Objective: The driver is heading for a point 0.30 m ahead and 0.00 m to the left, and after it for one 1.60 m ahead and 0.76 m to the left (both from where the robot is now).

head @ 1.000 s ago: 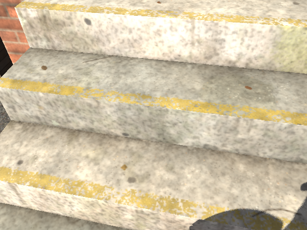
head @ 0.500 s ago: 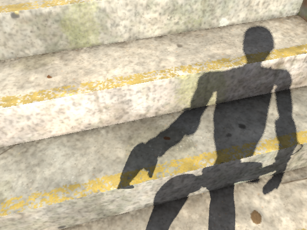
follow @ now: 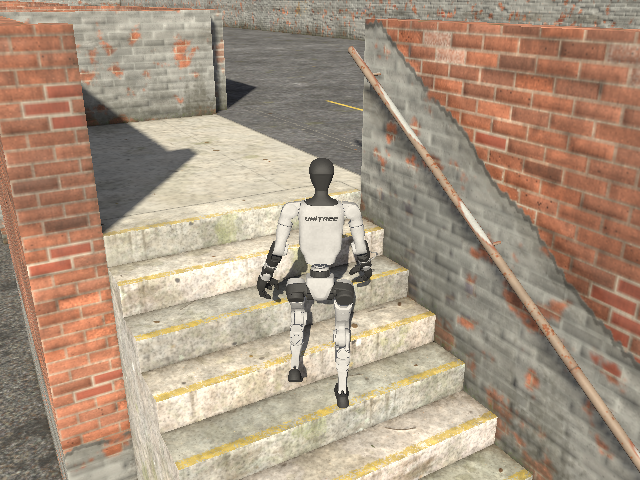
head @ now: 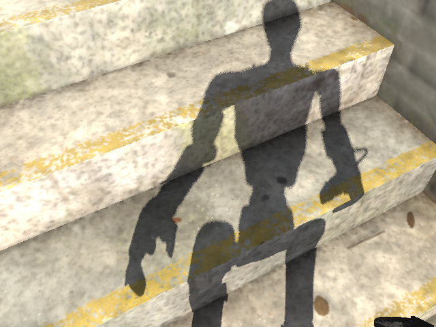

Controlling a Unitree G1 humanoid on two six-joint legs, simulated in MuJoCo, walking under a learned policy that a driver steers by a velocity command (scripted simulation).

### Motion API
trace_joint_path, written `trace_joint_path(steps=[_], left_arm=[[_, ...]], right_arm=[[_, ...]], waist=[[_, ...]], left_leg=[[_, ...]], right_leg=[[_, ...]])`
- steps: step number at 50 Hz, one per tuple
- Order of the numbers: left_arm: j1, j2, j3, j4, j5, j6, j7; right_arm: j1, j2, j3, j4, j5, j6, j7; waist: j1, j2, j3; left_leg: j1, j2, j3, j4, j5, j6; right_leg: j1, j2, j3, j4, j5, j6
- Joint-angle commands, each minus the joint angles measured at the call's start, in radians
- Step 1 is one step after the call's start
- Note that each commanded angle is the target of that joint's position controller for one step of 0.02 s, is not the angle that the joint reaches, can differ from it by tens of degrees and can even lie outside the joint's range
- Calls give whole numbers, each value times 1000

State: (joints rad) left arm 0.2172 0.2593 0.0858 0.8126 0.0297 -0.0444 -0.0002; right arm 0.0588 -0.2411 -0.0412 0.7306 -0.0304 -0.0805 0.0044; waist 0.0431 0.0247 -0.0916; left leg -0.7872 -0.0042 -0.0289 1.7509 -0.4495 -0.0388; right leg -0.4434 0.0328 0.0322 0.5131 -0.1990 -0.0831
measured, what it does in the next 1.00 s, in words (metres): climbs: left foot, then right foot 0.18 m higher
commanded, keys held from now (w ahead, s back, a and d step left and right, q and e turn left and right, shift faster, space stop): e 0.16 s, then no key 0.08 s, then w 0.44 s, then q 0.32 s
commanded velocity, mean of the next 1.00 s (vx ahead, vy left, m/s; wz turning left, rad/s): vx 0.19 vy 0.00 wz -0.15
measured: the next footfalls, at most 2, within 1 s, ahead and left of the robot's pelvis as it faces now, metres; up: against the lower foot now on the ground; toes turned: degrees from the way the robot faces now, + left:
left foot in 0.28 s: -0.01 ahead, +0.21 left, +0.00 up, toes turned -12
right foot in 0.84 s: +0.36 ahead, -0.13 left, +0.18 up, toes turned -18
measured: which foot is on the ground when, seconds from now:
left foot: up 0.00-0.26, down 0.28-0.88, up 0.90-1.00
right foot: down 0.00-0.28, up 0.30-0.82, down 0.84-1.00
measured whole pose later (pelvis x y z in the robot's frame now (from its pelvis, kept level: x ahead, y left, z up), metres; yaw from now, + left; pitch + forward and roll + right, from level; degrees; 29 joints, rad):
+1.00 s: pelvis +0.22 -0.02 +0.09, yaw -7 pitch +9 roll -4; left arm -0.07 0.18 -0.02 0.82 0.05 -0.06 -0.05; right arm 0.37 -0.18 -0.06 1.04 -0.03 -0.12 0.10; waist -0.03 0.01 -0.11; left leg -0.62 0.00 -0.19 1.69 -0.06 0.07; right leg -0.88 -0.06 -0.25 1.10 -0.37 -0.10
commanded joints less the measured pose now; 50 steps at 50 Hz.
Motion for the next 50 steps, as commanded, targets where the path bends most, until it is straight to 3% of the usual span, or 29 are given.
trace_joint_path(steps=[1,6,8,10,13,14,15,16,17,18,20,22,27,34,35,36,37,38,39,40,41,42,43,44,45,46,47,48,50], left_arm=[[-147,51,-18,-183,-2,-29,7],[63,97,-18,-165,1,-78,41],[-5,117,-21,-196,-2,-84,42],[-323,173,-17,-308,-7,-74,23],[-299,123,-12,-308,-32,4,21],[-90,51,-19,-231,-43,35,1],[175,-67,-32,-211,-42,44,-34],[205,-5,-18,-175,-23,34,-29],[41,59,2,-202,-10,20,-34],[-128,66,5,-225,-36,0,-14],[-229,61,-7,-192,-68,-37,22],[-237,28,-21,-166,-45,-32,19],[-225,-38,-73,-123,-3,13,9],[-429,-120,-156,-179,-1,46,-41],[-542,-136,-119,-302,9,21,-36],[-592,-139,-132,-344,-9,14,-34],[-749,-118,-175,-335,4,51,-55],[-817,-160,-182,-391,30,89,-74],[-806,-180,-185,-380,48,108,-84],[-720,-170,-181,-342,29,110,-115],[-628,-108,-163,-301,6,113,-116],[-501,-77,-143,-255,0,101,-101],[-332,-36,-125,-200,19,90,-73],[-113,-38,-128,-138,-12,65,-54],[182,26,-103,-50,47,66,-33],[273,131,-48,-6,54,33,-33],[120,169,-41,10,40,-18,-24],[-27,134,-47,40,21,-42,-21],[-177,-69,-93,89,19,-46,-52]], right_arm=[[72,-60,-10,-83,-10,18,6],[-52,-102,9,-204,2,35,-24],[0,-88,21,-209,-5,44,-19],[224,-81,16,-148,-24,52,18],[367,21,27,1,29,57,94],[321,0,19,8,-4,41,100],[208,-129,7,-35,21,27,125],[108,-150,-9,-96,-2,28,121],[208,-279,-76,-67,-34,22,89],[265,-204,-49,-5,-40,1,77],[221,-72,2,39,-65,21,84],[297,2,23,103,-36,45,84],[493,93,73,257,-71,10,87],[730,133,92,441,-125,-19,62],[591,31,37,348,29,-39,-20],[574,6,35,346,40,-36,-53],[788,118,87,499,-113,-25,25],[774,142,84,496,-110,-6,77],[694,127,82,459,-87,0,94],[698,40,65,430,-34,-24,112],[671,-35,51,419,-35,-46,123],[638,-98,30,400,-8,-65,127],[561,-152,-5,366,4,-72,120],[643,-8,28,311,-64,-86,122],[587,46,20,278,-73,-65,116],[498,6,-23,283,11,-42,116],[444,-14,-54,285,30,-44,111],[440,52,-39,287,14,-57,98],[400,137,-2,318,-4,-37,83]], waist=[[-80,-73,-175],[25,-148,-160],[-15,-128,-152],[-194,-78,-129],[-144,-46,-25],[-64,18,-48],[147,264,-77],[88,296,-118],[-89,339,-35],[-125,200,88],[-118,39,116],[-121,87,90],[-132,75,80],[-168,96,150],[-108,-7,323],[-115,-23,352],[-201,128,78],[-174,136,96],[-121,139,61],[-73,255,-10],[-28,211,-54],[35,258,-77],[91,239,-182],[91,-62,-538],[165,-244,-665],[188,-271,-523],[115,-204,-302],[28,-163,-219],[-79,77,-113]], left_leg=[[-69,-3,-76,164,74,-33],[-201,-12,-89,174,-145,-89],[-40,3,-83,-34,-110,-85],[420,43,-34,-551,97,-71],[594,21,10,-1355,386,-50],[631,27,5,-1444,341,-21],[672,224,-195,-1201,943,209],[696,395,-463,-1271,845,344],[688,418,-702,-1450,255,422],[690,356,-702,-1465,-129,325],[664,299,-507,-1474,-61,219],[697,280,-423,-1473,-1,256],[841,275,-266,-1460,215,295],[909,296,-190,-1561,402,311],[725,289,-209,-1649,301,279],[668,264,-175,-1715,261,260],[865,293,-188,-1624,400,254],[644,283,-128,-1741,562,280],[389,262,-88,-1784,712,303],[378,266,-58,-1756,1141,323],[523,277,-13,-1683,1570,294],[676,282,10,-1579,1874,209],[718,281,1,-1390,1944,134],[295,186,-120,-1066,1533,114],[131,-20,-148,-801,406,116],[109,-74,-250,-122,337,103],[-12,-35,-280,176,408,79],[-33,9,-231,270,374,89],[-77,57,-177,274,411,144]], right_leg=[[131,-274,294,-98,630,-287],[280,-275,341,-51,622,-203],[145,-252,338,-73,550,-171],[-172,-162,219,-129,472,-105],[-64,-113,271,-36,58,-91],[-13,-41,238,175,-89,-65],[-200,46,148,315,-263,54],[-349,79,170,512,-324,146],[-577,128,171,802,-307,161],[-781,111,246,1021,-119,103],[-825,117,254,1085,144,19],[-862,123,244,1196,152,-14],[-1130,68,197,1379,138,-60],[-1358,-138,-62,1454,57,-147],[-1225,-148,-128,1529,-207,3],[-1181,-168,-159,1427,-260,36],[-1252,-202,-121,1198,-105,-146],[-955,-207,-161,962,-45,-188],[-584,-150,-204,898,-31,-184],[-357,-45,-284,973,-195,-109],[-277,-21,-301,894,-110,-94],[-187,12,-248,746,-87,-108],[-10,8,-185,613,22,-135],[585,-182,225,534,325,-286],[782,-385,624,204,329,-354],[467,-467,832,-6,166,-370],[197,-445,747,-40,5,-308],[61,-418,572,-9,-131,-252],[-97,-406,319,1,-20,-181]])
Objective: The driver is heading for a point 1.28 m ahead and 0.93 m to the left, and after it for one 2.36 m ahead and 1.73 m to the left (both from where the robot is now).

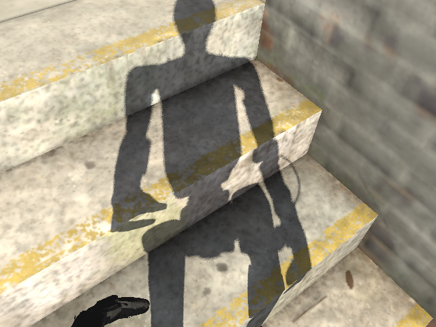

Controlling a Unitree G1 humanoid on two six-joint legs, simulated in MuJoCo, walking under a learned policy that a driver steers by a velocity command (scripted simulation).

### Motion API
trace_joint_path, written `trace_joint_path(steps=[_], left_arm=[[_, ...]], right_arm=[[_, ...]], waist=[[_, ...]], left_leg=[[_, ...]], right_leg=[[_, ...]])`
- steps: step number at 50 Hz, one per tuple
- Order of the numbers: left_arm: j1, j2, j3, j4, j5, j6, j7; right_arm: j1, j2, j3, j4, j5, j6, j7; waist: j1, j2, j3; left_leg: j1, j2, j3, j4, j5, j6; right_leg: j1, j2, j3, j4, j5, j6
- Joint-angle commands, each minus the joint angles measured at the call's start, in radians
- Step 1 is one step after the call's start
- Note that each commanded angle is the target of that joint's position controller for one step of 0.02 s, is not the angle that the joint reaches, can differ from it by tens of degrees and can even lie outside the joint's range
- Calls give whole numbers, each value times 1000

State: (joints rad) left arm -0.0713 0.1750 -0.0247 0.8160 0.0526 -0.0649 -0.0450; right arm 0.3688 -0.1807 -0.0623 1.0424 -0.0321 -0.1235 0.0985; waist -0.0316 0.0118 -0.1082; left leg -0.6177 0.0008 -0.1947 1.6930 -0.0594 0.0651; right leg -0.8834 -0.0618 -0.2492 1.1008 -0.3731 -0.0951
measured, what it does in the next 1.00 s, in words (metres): climbs, turning left: left foot, then right foot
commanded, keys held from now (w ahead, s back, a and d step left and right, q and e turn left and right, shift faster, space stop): q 1.00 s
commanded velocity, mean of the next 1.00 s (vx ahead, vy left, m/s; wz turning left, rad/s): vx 0.03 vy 0.00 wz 0.56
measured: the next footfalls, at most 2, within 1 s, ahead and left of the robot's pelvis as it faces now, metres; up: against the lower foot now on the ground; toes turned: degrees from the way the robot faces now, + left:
left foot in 0.36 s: +0.09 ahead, +0.12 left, +0.00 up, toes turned +13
right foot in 0.72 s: +0.22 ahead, -0.09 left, +0.00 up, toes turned +24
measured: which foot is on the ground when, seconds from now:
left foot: up 0.00-0.34, down 0.36-0.74, up 0.76-1.00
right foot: down 0.00-0.38, up 0.40-0.70, down 0.72-1.00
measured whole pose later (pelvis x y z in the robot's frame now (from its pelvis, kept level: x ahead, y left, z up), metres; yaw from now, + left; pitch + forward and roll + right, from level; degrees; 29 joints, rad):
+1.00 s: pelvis +0.16 -0.02 +0.10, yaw +35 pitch +7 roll +0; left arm 0.17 0.18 -0.01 0.73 0.04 -0.04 -0.02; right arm 0.17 -0.26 -0.06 0.77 -0.01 -0.03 0.04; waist 0.04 0.02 -0.12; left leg -0.84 -0.05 -0.14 1.75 -0.30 -0.11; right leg -0.33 -0.03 -0.19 0.47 -0.28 -0.07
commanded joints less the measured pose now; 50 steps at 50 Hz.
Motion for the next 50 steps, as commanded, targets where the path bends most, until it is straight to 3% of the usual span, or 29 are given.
trace_joint_path(steps=[1,3,6,10,12,14,16,18,19,20,21,22,23,24,27,29,30,33,35,36,37,38,39,40,41,43,44,47,50], left_arm=[[53,-82,-4,80,12,-22,-3],[-19,-109,3,64,9,-27,12],[-141,28,50,-13,28,-34,38],[-172,166,92,-79,-6,-38,36],[-201,149,82,-115,-23,-60,39],[-117,182,102,-85,-9,-59,36],[-62,206,113,-51,-1,-43,34],[62,163,111,10,6,-2,20],[155,44,87,-1,-10,-10,21],[54,33,77,-74,-21,-36,42],[-127,79,87,-140,-14,-53,62],[-246,64,80,-177,-17,-58,68],[-262,69,78,-180,-3,-39,65],[-230,75,81,-167,6,-35,65],[-97,102,84,-165,-24,-33,83],[-60,102,81,-165,-5,-22,82],[-17,80,75,-153,2,-20,80],[33,46,63,-165,-11,-8,56],[121,49,73,-123,-49,-14,51],[135,63,81,-105,-43,-15,64],[143,174,107,-124,-30,-29,86],[194,294,137,-138,-16,-28,81],[258,302,156,-120,23,-18,69],[232,272,134,-97,26,-14,39],[99,157,83,-138,20,-8,12],[7,2,16,-162,-2,18,1],[26,-2,14,-181,-23,21,10],[113,108,43,-203,-15,7,36],[75,124,41,-210,-22,-15,25]], right_arm=[[41,90,26,-3,-7,34,-20],[-21,105,42,-31,5,62,-17],[-62,6,27,-62,21,43,12],[-60,-138,-3,-77,0,50,17],[-94,-113,9,-104,-25,58,-6],[-235,-90,23,-185,-9,84,-23],[-156,-39,42,-198,-13,100,-45],[-69,-71,16,-171,-9,59,-78],[-165,-173,-6,-220,-6,23,-99],[-187,-259,-22,-242,29,6,-107],[-61,-231,-29,-210,6,0,-100],[12,-222,-39,-185,-21,-1,-92],[24,-200,-37,-159,-47,15,-81],[-22,-176,-30,-189,-40,34,-77],[-122,-125,-6,-254,-6,77,-68],[-179,-123,0,-305,-4,78,-74],[-233,-154,-6,-337,0,62,-79],[-346,-206,-20,-404,12,44,-109],[-288,-221,-32,-376,20,59,-83],[-200,-206,-32,-341,24,69,-63],[-45,-99,-13,-313,8,75,-46],[75,-33,8,-332,-4,76,-56],[20,-147,-35,-306,13,76,-57],[4,-167,-42,-286,31,91,-63],[-16,-193,-54,-274,49,107,-75],[-163,-154,-34,-325,10,95,-80],[-202,-124,-21,-346,-1,92,-76],[-248,-132,-10,-345,21,82,-65],[-229,-142,-8,-347,18,82,-49]], waist=[[-51,109,-67],[-96,27,-14],[-122,-12,-24],[-93,6,-21],[-93,-2,-21],[7,-125,-5],[11,-111,16],[36,-33,-12],[116,120,-7],[109,204,-63],[-23,189,-51],[-103,178,-65],[-106,104,-41],[-86,56,-60],[1,20,-73],[22,-8,-86],[54,51,-92],[67,46,-88],[77,74,-58],[54,59,-43],[-11,-60,-169],[-44,-285,-273],[26,-156,-208],[12,-131,-147],[-17,-94,-90],[-33,30,-55],[-19,-25,-85],[45,-113,-97],[12,-103,-85]], left_leg=[[-250,83,-6,244,4,68],[-257,101,-8,220,-96,79],[-71,33,104,233,-126,23],[-24,4,96,117,-155,-34],[17,84,124,-441,-210,-107],[58,74,169,-730,-451,-155],[110,75,191,-975,-261,-139],[254,-16,221,-1236,-103,-46],[260,50,84,-1217,423,103],[436,185,-207,-1236,538,306],[600,228,-331,-1292,364,339],[715,230,-332,-1295,275,291],[714,222,-316,-1261,352,289],[690,248,-299,-1236,461,295],[490,260,-271,-1212,486,288],[396,216,-226,-1226,357,245],[296,193,-187,-1205,402,211],[178,97,-128,-1181,428,125],[284,104,-203,-1136,359,167],[304,72,-216,-1106,256,165],[294,-34,-131,-906,67,45],[-40,-157,-55,-554,-587,-94],[-250,-187,-74,-51,-649,-176],[-354,-197,-112,321,-486,-170],[-370,-170,-123,414,-306,-138],[-355,-99,-70,163,-183,-96],[-338,-74,-13,117,-232,-102],[-296,-69,53,137,-238,-174],[-180,-3,116,2,-247,-196]], right_leg=[[331,-272,471,-604,274,-128],[276,-235,347,-673,354,-100],[172,-161,107,-795,315,-95],[357,-194,46,-815,364,-120],[602,-176,2,-775,425,-65],[770,-244,36,-723,502,-114],[848,-353,130,-697,577,-174],[863,-312,99,-576,352,-95],[773,-189,-13,-421,209,1],[520,-15,-58,-335,-8,84],[288,54,4,-252,-137,123],[108,24,116,-69,-249,129],[-6,30,232,88,-211,112],[-33,41,293,228,-221,101],[11,38,342,401,-162,78],[66,42,302,306,-132,106],[200,35,288,313,-72,115],[449,63,203,-132,31,163],[561,107,175,-557,307,161],[631,115,166,-689,340,144],[786,-47,338,-619,878,-17],[1033,-365,760,-590,1348,-366],[1010,-474,930,-652,1259,-442],[906,-427,842,-658,1023,-370],[763,-353,639,-670,858,-282],[668,-223,400,-688,627,-184],[697,-184,339,-707,580,-163],[705,-190,292,-753,603,-202],[666,-215,186,-765,695,-195]])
